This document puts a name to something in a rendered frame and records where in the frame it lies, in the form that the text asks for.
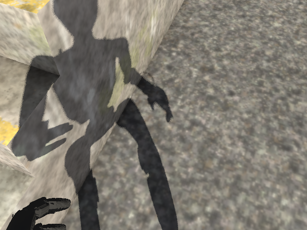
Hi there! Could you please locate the robot left hand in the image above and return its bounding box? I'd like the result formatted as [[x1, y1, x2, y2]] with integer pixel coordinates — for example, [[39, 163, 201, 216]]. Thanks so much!
[[6, 196, 71, 230]]

